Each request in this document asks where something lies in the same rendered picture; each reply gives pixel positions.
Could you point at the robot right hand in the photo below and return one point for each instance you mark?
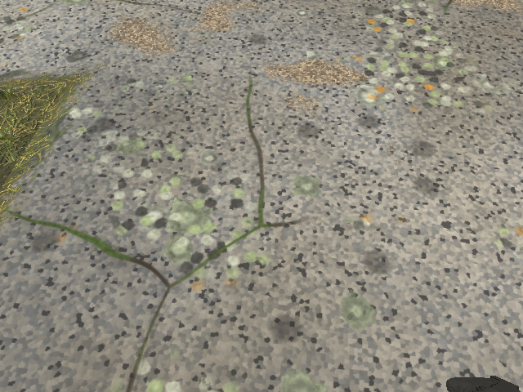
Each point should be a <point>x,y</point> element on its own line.
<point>480,384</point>

